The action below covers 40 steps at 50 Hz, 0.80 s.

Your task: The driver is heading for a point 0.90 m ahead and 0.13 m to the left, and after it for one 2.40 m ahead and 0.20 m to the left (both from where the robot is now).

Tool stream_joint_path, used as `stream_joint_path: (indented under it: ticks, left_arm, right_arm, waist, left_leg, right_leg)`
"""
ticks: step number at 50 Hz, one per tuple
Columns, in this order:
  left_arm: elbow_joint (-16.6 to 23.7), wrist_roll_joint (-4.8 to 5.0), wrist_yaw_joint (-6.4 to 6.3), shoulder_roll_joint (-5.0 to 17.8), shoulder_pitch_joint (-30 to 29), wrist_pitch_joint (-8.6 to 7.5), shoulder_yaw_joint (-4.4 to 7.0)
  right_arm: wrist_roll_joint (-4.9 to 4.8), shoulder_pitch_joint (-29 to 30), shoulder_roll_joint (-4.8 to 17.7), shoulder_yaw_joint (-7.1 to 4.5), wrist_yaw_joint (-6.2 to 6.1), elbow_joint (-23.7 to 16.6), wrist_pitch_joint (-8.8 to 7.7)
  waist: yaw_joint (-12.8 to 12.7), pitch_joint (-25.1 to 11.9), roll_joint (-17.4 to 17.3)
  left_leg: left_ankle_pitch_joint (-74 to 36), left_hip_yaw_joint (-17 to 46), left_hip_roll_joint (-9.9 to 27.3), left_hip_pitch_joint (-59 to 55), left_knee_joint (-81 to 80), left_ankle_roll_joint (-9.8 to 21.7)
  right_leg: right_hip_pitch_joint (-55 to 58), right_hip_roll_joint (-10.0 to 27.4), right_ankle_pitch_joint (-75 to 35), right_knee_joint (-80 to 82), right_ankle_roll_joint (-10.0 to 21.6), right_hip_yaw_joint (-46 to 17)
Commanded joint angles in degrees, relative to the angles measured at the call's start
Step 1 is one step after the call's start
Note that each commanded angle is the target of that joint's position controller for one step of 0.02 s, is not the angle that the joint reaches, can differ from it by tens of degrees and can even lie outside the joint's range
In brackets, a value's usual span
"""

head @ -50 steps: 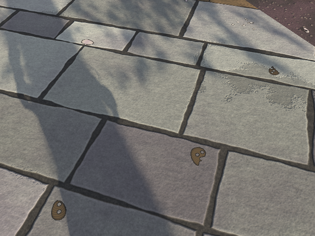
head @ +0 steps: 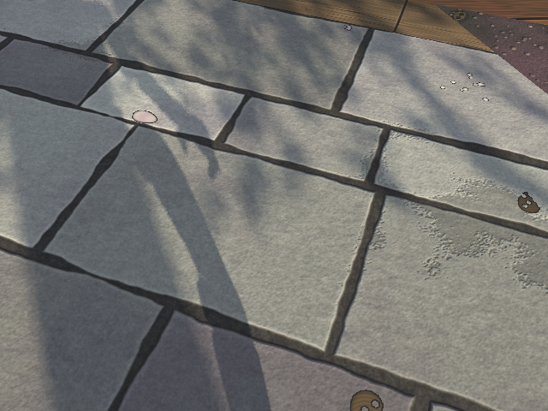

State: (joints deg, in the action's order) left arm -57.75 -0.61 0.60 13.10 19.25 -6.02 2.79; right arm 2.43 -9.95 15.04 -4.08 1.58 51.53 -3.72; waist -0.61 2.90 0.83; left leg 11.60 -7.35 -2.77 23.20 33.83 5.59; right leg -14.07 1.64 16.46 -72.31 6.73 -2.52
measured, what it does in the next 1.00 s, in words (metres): walks ahead, turning left: right foot, then left foot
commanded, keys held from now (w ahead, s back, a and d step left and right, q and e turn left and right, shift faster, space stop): w+shift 0.36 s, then w+q+shift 0.38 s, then q+shift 0.14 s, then e+shift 0.12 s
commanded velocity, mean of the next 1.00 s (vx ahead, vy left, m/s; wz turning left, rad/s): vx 0.89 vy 0.00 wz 0.36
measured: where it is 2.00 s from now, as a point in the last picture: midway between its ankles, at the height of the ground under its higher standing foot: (250, 180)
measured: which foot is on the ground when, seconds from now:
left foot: down 0.00-0.36, up 0.38-0.82, down 0.84-1.00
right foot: up 0.00-0.36, down 0.38-0.82, up 0.84-1.00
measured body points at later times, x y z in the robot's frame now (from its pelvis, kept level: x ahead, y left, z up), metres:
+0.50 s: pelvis +0.47 -0.02 +0.01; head +0.50 -0.02 +0.46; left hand +0.57 +0.25 -0.12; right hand +0.50 -0.28 -0.13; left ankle +0.29 +0.09 -0.59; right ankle +0.53 -0.08 -0.72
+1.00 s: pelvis +0.91 +0.05 +0.00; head +0.94 +0.06 +0.45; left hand +0.97 +0.35 -0.09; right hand +1.10 -0.16 -0.13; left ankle +0.95 +0.08 -0.72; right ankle +0.94 -0.13 -0.60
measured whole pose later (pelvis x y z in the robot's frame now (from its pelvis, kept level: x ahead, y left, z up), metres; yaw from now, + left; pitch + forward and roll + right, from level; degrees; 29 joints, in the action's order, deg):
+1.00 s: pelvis +0.91 +0.05 +0.00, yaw +24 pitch -1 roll +1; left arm -41.9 1.3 -1.6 13.2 6.3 -6.4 1.8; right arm -0.1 -13.3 16.2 -3.3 1.7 48.0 -3.6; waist 1.4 4.8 -0.5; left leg 9.5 -3.3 -11.7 17.9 28.0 11.2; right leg -32.0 4.0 22.8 -79.2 -2.7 -7.1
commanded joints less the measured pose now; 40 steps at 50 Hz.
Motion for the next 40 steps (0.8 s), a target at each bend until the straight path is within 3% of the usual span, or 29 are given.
stream_joint_path:
  ticks: [1, 2, 5, 8, 9, 10, 11, 13, 15, 16, 17, 18, 19, 20, 21, 22, 23, 24, 25, 26, 28, 29, 31, 33, 35, 37, 38, 39, 40]
  left_arm:
    - [5.52, -1.38, 0.96, 2.64, -0.53, -0.11, 0.12]
    - [5.85, -1.78, 1.50, 1.46, -1.18, 0.82, -0.23]
    - [9.63, -2.13, 2.36, 1.63, -9.33, 2.36, -0.89]
    - [13.80, -1.85, 2.70, 2.86, -19.64, 2.06, -1.54]
    - [14.17, -1.38, 2.94, 2.56, -21.36, 1.97, -1.83]
    - [15.64, -1.06, 3.26, 1.49, -23.67, 1.66, -2.54]
    - [16.20, -0.73, 3.33, 1.94, -25.79, 1.58, -2.66]
    - [16.85, -0.50, 2.96, 2.70, -27.31, 1.55, -2.67]
    - [16.84, -0.66, 2.19, 4.63, -25.08, 1.40, -2.03]
    - [16.32, -0.70, 1.63, 5.92, -21.57, 1.47, -1.53]
    - [14.48, -0.62, 0.96, 8.10, -13.58, 1.48, -0.61]
    - [10.74, -0.56, 0.11, 10.19, -1.66, 1.63, 0.57]
    - [8.17, -1.70, -0.92, 13.20, 9.03, 1.70, 1.92]
    - [8.36, -4.12, -1.28, 18.45, 9.50, 1.31, 3.47]
    - [8.50, -2.69, -0.09, 14.75, 7.79, 1.53, 3.41]
    - [8.26, -2.47, 0.09, 11.08, 1.19, 0.86, 2.72]
    - [7.92, -2.36, 0.32, 7.41, -1.47, 0.14, 1.97]
    - [7.10, -2.58, 0.15, 5.56, -2.61, -0.38, 1.49]
    - [5.76, -2.18, -0.14, 3.49, -1.89, -0.75, 0.70]
    - [4.74, -1.57, -0.11, 2.77, -1.19, -1.29, 0.39]
    - [3.61, -0.08, -0.04, 3.26, -0.81, -2.10, 0.49]
    - [3.81, -0.12, 0.16, 4.35, -0.51, -2.53, 0.61]
    - [3.47, -0.46, 0.54, 3.72, 0.31, -3.06, 0.32]
    - [3.22, -0.42, 0.28, 4.26, 2.31, -3.33, 0.06]
    - [2.92, -0.04, -0.70, 5.74, 3.96, -3.16, -0.07]
    - [3.50, 0.16, -2.25, 8.46, 5.64, -2.49, 0.12]
    - [4.30, 0.18, -3.24, 10.37, 5.07, -1.71, 0.57]
    - [5.40, 0.17, -4.00, 12.12, 3.71, -0.86, 1.12]
    - [6.62, 0.06, -4.19, 13.54, 1.23, -0.01, 1.68]
  right_arm:
    - [-0.35, -6.11, 2.69, -0.43, -0.37, 1.15, -1.68]
    - [-0.71, -6.80, 1.70, -0.03, -0.51, 1.93, -2.08]
    - [-1.63, -10.64, 3.07, 0.10, -0.78, 3.10, -3.16]
    - [-2.04, -14.66, 2.90, 0.48, -0.37, 3.47, -3.82]
    - [-2.43, -15.84, 2.49, 0.70, -0.32, 3.63, -3.98]
    - [-2.56, -17.22, 3.98, 0.51, -0.58, 3.77, -4.37]
    - [-2.85, -18.62, 4.02, 0.62, -0.86, 4.47, -4.56]
    - [-2.72, -20.34, 5.30, 0.66, -1.20, 5.37, -4.39]
    - [-2.12, -20.51, 7.86, 0.49, -1.68, 5.53, -3.91]
    - [-1.38, -20.44, 9.33, 0.20, -2.19, 5.83, -3.26]
    - [-0.47, -19.57, 10.64, -0.14, -2.80, 6.04, -2.40]
    - [0.09, -17.62, 11.35, -0.45, -3.27, 5.80, -1.43]
    - [0.19, -16.44, 8.90, -0.05, -3.18, 4.80, -1.19]
    - [-2.31, -23.83, -2.67, 2.29, -1.37, 2.04, -1.56]
    - [-4.14, -20.98, 3.25, 1.27, -1.77, 1.66, -2.57]
    - [-4.18, -12.75, 5.07, 0.75, -2.32, -0.46, -2.63]
    - [-3.65, -10.48, 4.45, 1.00, -2.04, -0.75, -2.58]
    - [-2.99, -9.78, 3.28, 1.07, -1.53, -0.44, -1.83]
    - [-1.77, -11.26, 1.83, 1.27, -0.71, -0.78, -0.69]
    - [-1.16, -11.53, 0.43, 1.43, -0.05, -0.94, 0.50]
    - [-1.08, -7.53, -0.54, 1.57, 0.85, -2.92, 2.10]
    - [-1.21, -4.66, -0.73, 1.82, 1.23, -4.79, 2.52]
    - [-1.77, 1.49, -0.71, 2.25, 1.56, -7.30, 2.51]
    - [-2.13, 5.12, -0.24, 2.55, 1.90, -8.65, 2.22]
    - [-1.90, 9.54, 0.03, 3.05, 2.32, -10.50, 1.72]
    - [-1.60, 8.66, 1.80, 2.77, 2.55, -10.08, 1.41]
    - [-1.28, 5.31, 2.90, 2.51, 2.51, -9.15, 1.33]
    - [-0.93, -1.58, 4.54, 1.88, 2.32, -7.16, 1.23]
    - [-0.60, -12.87, 6.84, 0.67, 1.81, -3.93, 1.18]
  waist:
    - [-0.74, -4.08, -1.83]
    - [-1.60, -2.40, -2.37]
    - [-1.39, 4.07, -1.60]
    - [1.10, 7.50, -0.45]
    - [1.87, 6.99, 0.22]
    - [2.34, 7.57, -2.35]
    - [2.91, 8.36, -1.68]
    - [3.26, 7.48, -1.74]
    - [1.73, 2.67, -4.36]
    - [-0.46, -0.65, -6.77]
    - [-4.73, -5.29, -8.58]
    - [-10.20, -10.81, -9.01]
    - [-14.12, -15.86, -7.43]
    - [-5.55, -23.15, 11.03]
    - [-7.20, -27.19, 7.78]
    - [-5.21, -13.64, 2.87]
    - [-3.75, -7.85, -2.10]
    - [-1.76, -3.87, -3.25]
    - [0.54, -2.35, -1.43]
    - [1.74, -1.18, 0.21]
    - [2.73, 1.50, 0.56]
    - [2.69, 2.53, 1.75]
    - [1.95, 5.30, 1.82]
    - [1.28, 5.61, 0.95]
    - [0.87, 6.72, 0.55]
    - [1.98, 3.40, 2.45]
    - [4.16, 1.40, 3.56]
    - [7.58, -2.33, 4.17]
    - [12.66, -7.78, 4.46]
  left_leg:
    - [17.13, 27.34, 15.85, -15.32, -23.61, 5.59]
    - [17.03, 25.06, 14.78, -12.25, -25.36, 5.47]
    - [12.06, 19.78, 13.46, -9.69, -30.20, 6.20]
    - [-1.86, 12.00, 9.67, -9.58, -33.07, 5.63]
    - [-7.30, 9.12, 7.77, -10.23, -33.61, 4.51]
    - [-12.53, 9.39, 9.69, -9.12, -35.38, 4.46]
    - [-19.17, 8.40, 10.28, -11.52, -37.08, 4.04]
    - [-32.01, 5.91, 10.79, -21.41, -36.38, 3.15]
    - [-57.18, 4.57, 12.11, -30.69, -28.84, 1.81]
    - [-68.04, 4.28, 13.13, -34.05, -21.95, 1.41]
    - [-72.85, 4.27, 14.27, -34.82, -11.38, 1.26]
    - [-70.45, 3.63, 14.25, -32.46, 3.23, 1.25]
    - [-54.77, 4.46, 12.24, -19.74, 21.33, 1.68]
    - [4.00, 6.15, 2.12, 6.87, 46.55, 0.09]
    - [12.33, 13.28, 0.08, 14.37, 53.85, 1.85]
    - [4.44, 12.97, 4.52, 18.46, 51.14, 2.51]
    - [1.17, 12.63, 6.69, 16.46, 47.24, 2.65]
    - [0.32, 12.84, 8.41, 13.95, 44.86, 2.55]
    - [-0.47, 12.96, 9.38, 10.97, 43.23, 1.96]
    - [-0.50, 12.79, 10.36, 10.09, 42.31, 1.38]
    - [-2.52, 11.39, 11.59, 14.53, 40.61, 0.44]
    - [-5.04, 9.94, 11.82, 15.46, 38.08, 0.01]
    - [-11.92, 6.21, 10.55, 16.16, 30.83, 0.03]
    - [-16.73, 1.64, 8.33, 15.58, 23.32, 0.93]
    - [-19.29, -2.42, 6.23, 13.30, 12.81, 2.09]
    - [-20.07, -6.25, 1.49, 8.21, 7.44, 3.52]
    - [-18.93, -7.24, -0.78, 4.36, 5.52, 3.91]
    - [-17.49, -7.22, -3.30, -3.10, 3.95, 4.35]
    - [-16.11, -5.62, -5.06, -15.26, 3.95, 5.57]
  right_leg:
    - [-20.37, 5.15, -5.38, -3.97, 0.54, -2.91]
    - [-20.04, 6.01, -5.01, -2.50, -0.30, -2.68]
    - [-28.33, 8.06, -9.44, 3.27, -2.79, -0.01]
    - [-28.77, 7.11, -18.61, 19.26, -3.95, 4.49]
    - [-25.80, 5.55, -22.07, 24.29, -3.76, 6.79]
    - [-21.64, 5.52, -25.10, 30.14, -3.21, 7.38]
    - [-19.67, 4.47, -27.66, 33.61, -2.54, 8.56]
    - [-18.97, 1.93, -28.26, 39.39, -0.95, 10.27]
    - [-14.91, -2.58, -23.08, 41.18, 0.52, 12.12]
    - [-11.39, -4.90, -17.81, 40.74, 1.24, 12.19]
    - [-3.74, -6.19, -13.19, 40.63, 2.41, 10.70]
    - [7.19, -6.45, -9.83, 42.34, 3.47, 10.01]
    - [23.00, 0.55, -1.97, 40.26, 4.93, 2.75]
    - [42.53, 20.68, 13.34, 43.21, 11.21, -27.97]
    - [42.07, 22.27, 22.77, 55.05, 11.56, -45.03]
    - [31.18, 19.37, 19.43, 57.45, 8.41, -32.71]
    - [21.39, 18.05, 11.64, 59.15, 6.72, -24.84]
    - [14.15, 15.78, 5.72, 60.73, 4.42, -17.88]
    - [8.60, 13.93, 3.13, 62.28, 2.41, -12.27]
    - [5.68, 12.95, 1.57, 63.53, 1.14, -8.40]
    - [4.38, 10.58, -3.85, 65.43, -1.93, -0.04]
    - [2.72, 10.65, -7.98, 66.61, -2.96, 3.40]
    - [1.25, 6.93, -19.65, 67.67, -5.07, 11.57]
    - [4.14, 5.08, -33.17, 67.39, -6.41, 16.42]
    - [8.00, 5.62, -44.52, 67.07, -7.25, 19.07]
    - [15.23, 7.07, -66.51, 61.58, -8.22, 20.32]
    - [17.50, 8.10, -75.62, 55.13, -8.41, 20.54]
    - [17.65, 9.11, -81.23, 45.57, -8.49, 19.96]
    - [14.12, 10.13, -81.60, 31.30, -8.27, 18.57]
